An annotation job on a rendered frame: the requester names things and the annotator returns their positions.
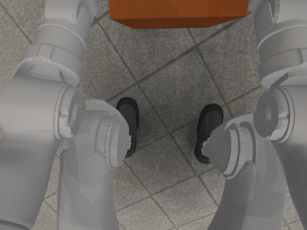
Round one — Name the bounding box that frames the robot right forearm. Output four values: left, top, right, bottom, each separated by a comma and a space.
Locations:
248, 0, 307, 89

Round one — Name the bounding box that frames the right robot shin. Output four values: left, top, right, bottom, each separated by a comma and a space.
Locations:
201, 112, 254, 169

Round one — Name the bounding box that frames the carton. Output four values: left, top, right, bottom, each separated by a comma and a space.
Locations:
108, 0, 248, 29

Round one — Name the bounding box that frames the left robot shin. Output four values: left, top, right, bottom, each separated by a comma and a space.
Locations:
59, 99, 131, 158

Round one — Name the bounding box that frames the robot right upper arm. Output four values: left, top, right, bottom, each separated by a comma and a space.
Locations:
253, 85, 307, 230

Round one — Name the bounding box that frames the robot shin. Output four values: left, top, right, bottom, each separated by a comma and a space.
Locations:
59, 99, 131, 158
201, 112, 254, 169

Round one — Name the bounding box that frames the robot left forearm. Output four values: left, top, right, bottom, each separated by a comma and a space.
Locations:
0, 0, 99, 96

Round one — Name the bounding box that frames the robot left upper arm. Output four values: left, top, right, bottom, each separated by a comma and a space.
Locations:
0, 75, 83, 230

